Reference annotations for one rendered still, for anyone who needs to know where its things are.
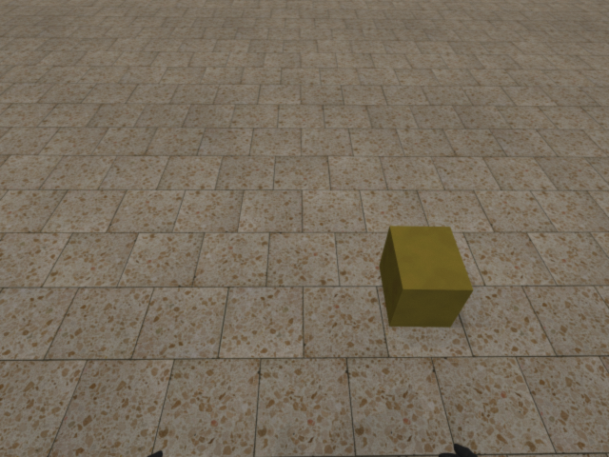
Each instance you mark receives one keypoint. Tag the carton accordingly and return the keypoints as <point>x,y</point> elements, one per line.
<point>425,283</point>

